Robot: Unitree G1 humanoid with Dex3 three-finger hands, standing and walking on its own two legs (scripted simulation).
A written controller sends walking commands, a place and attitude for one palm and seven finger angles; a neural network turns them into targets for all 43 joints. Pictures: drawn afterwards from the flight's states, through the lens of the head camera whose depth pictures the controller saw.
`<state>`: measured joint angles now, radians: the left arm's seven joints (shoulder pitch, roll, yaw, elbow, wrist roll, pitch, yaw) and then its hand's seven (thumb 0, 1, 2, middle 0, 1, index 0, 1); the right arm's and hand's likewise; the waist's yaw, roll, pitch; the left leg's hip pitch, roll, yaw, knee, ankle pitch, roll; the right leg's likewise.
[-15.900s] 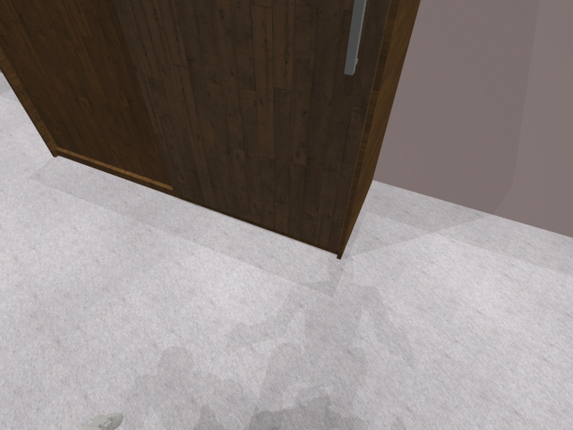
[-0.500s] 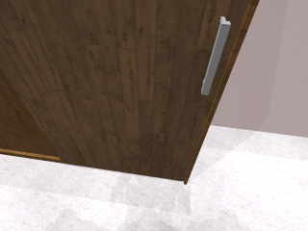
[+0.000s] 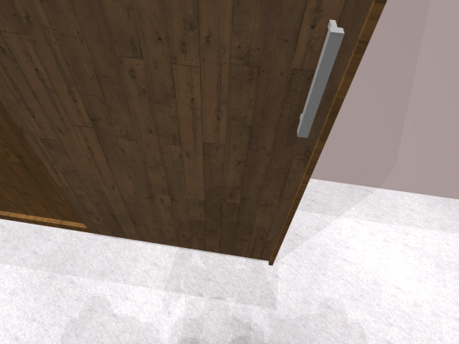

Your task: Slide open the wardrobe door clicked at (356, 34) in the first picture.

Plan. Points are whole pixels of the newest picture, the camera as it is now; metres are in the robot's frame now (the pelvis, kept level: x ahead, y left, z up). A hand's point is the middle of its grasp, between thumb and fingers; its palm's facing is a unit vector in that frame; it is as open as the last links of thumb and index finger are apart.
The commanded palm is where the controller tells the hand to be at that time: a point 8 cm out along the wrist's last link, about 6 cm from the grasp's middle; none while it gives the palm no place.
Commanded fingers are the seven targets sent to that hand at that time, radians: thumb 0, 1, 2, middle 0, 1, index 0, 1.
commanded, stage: look again from close up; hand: right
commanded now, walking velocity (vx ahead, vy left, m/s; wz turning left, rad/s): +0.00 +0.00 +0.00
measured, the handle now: (316, 84) +0.56 -0.13 +0.18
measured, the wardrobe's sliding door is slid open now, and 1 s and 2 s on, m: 0.00 0.00 0.00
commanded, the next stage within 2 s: none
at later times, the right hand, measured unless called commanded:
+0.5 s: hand out of the picture +0.02 -0.11 -0.17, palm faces +0.01 +0.98 -0.18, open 7.3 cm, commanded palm none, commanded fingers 0.00 -0.90 -0.90 0.20 0.30 0.20 0.30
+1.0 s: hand out of the picture +0.08 -0.09 -0.17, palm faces +0.05 +0.97 -0.23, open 7.4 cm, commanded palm none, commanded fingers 0.00 -0.90 -0.90 0.20 0.30 0.20 0.30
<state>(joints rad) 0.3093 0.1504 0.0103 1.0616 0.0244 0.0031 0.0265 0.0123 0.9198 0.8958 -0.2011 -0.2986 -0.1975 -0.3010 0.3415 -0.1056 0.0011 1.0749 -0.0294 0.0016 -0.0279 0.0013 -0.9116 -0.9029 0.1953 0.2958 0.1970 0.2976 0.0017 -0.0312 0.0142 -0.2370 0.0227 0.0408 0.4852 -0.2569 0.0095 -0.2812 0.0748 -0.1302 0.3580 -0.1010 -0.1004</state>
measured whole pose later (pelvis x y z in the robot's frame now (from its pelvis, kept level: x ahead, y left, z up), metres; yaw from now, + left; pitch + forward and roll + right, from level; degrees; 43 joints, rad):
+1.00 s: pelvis +0.08 +0.08 +0.00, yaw +0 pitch +1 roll -2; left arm 0.21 0.19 -0.01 1.09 0.01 -0.01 0.05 0.00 0.91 0.90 -0.20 -0.30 -0.20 -0.30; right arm 0.29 -0.15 0.00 1.08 -0.02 -0.03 -0.05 0.00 -0.91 -0.90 0.20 0.30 0.20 0.30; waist -0.02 0.00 0.03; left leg -0.06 -0.08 0.07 0.39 -0.34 0.10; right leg -0.19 -0.02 -0.08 0.44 -0.26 0.02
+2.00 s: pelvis +0.06 +0.03 +0.01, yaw -1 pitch -1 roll +0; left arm 0.22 0.22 -0.02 1.13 0.01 -0.03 0.03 0.00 0.91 0.90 -0.20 -0.30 -0.20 -0.30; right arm 0.24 -0.20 0.00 1.12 -0.02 -0.02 -0.02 0.00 -0.91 -0.90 0.20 0.30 0.20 0.30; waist -0.01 0.02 0.05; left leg -0.05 -0.01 0.07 0.33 -0.27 0.03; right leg -0.16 0.05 -0.09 0.33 -0.17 -0.06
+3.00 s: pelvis +0.02 +0.08 -0.05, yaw -4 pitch +7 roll +0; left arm 0.20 0.27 0.03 0.57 -0.03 -0.22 0.06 0.01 0.90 0.90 -0.20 -0.30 -0.20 -0.30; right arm 0.44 -0.26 -0.34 0.22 0.35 -0.40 0.39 0.01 -0.59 -0.77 0.22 0.50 0.23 0.50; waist -0.03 0.02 -0.09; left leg -0.57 -0.07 0.10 0.90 -0.47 0.10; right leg -0.66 0.00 -0.01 0.89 -0.36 0.00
